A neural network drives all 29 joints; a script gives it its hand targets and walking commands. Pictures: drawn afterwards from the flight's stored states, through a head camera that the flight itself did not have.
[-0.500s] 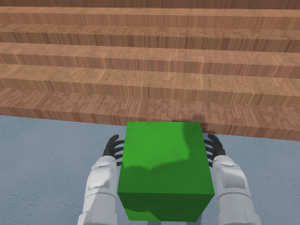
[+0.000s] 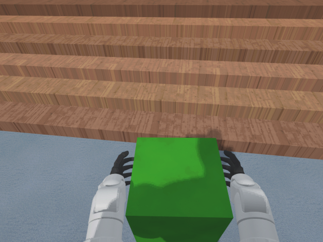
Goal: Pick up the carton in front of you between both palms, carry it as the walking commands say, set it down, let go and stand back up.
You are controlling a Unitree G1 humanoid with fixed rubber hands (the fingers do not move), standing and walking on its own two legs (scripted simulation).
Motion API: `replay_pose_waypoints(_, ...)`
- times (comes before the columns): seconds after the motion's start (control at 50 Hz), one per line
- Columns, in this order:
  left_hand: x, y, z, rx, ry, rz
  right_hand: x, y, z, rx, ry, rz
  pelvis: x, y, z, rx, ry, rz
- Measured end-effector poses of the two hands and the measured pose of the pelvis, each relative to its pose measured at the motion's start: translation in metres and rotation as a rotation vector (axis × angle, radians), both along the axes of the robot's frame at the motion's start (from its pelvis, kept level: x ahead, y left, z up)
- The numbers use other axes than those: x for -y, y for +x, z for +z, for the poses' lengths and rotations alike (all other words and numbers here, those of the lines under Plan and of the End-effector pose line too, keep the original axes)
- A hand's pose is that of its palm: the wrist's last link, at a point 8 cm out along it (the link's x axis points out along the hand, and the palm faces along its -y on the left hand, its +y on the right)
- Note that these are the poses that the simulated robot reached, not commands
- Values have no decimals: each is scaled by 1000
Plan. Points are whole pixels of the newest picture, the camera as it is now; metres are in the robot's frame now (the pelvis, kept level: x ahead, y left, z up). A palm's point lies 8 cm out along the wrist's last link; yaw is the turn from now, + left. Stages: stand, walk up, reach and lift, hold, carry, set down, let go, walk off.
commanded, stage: reach and lift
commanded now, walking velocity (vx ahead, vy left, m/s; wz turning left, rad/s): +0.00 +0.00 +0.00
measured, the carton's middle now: (175, 194) +0.28 +0.00 -0.04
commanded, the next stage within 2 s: hold in 0.10 s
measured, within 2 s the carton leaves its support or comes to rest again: neither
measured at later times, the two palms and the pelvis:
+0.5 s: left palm (116, 181) +0.27 +0.15 +0.05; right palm (240, 182) +0.27 -0.15 +0.05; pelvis -0.02 +0.00 +0.00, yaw +0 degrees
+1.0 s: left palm (116, 179) +0.28 +0.15 +0.05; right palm (239, 179) +0.28 -0.15 +0.05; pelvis -0.01 +0.00 +0.00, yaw +0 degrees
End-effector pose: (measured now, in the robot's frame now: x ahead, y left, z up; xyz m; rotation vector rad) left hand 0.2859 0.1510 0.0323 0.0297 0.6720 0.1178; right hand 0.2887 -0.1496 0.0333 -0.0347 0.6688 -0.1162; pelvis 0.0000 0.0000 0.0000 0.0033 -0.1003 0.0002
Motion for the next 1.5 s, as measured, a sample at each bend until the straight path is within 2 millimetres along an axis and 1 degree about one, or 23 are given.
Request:
replay_pose_waypoints(0.14, 0, -3, 4, 7, -2, 3, 0, -2, 4, 7, 2, 1, 1, -2, 0, 8, 0, 1)
replay_pose_waypoints(0.28, 2, -9, 17, 34, -1, 1, 2, -10, 18, 34, 3, -4, 1, -4, 1, 28, 0, 2)
replay_pose_waypoints(0.42, 2, -15, 15, 7, -11, 3, 2, -16, 15, 8, 14, -14, 1, -12, 0, 46, -1, -1)
replay_pose_waypoints(0.6, 1, -14, 16, 19, -23, 14, 1, -15, 16, 19, 24, -22, 0, -18, -2, 49, -1, 0)
replay_pose_waypoints(0.92, 1, -10, 17, 17, -12, 3, 1, -12, 17, 17, 14, -16, -1, -12, -1, 45, -1, 1)
replay_pose_waypoints(1.2, 2, -10, 15, 11, 0, -2, 2, -11, 15, 11, 5, -6, 0, -7, -1, 28, 0, 0)
replay_pose_waypoints(1.28, 3, -5, 18, 18, -5, -1, 3, -7, 17, 18, 11, -15, 1, -1, -2, -40, 1, -10)
replay_pose_waypoints(1.36, 9, 11, 27, 55, -16, -5, 9, 4, 25, 55, 25, -37, 3, 10, -7, -96, 5, -32)
replay_pose_waypoints(1.44, 23, 31, 37, 66, -23, -15, 22, 18, 32, 67, 39, -66, 12, 32, -11, -131, -3, -40)
replay_pose_waypoints(1.5, 33, 48, 40, 43, -36, -7, 31, 34, 36, 43, 37, -68, 18, 52, -11, -159, -4, -12)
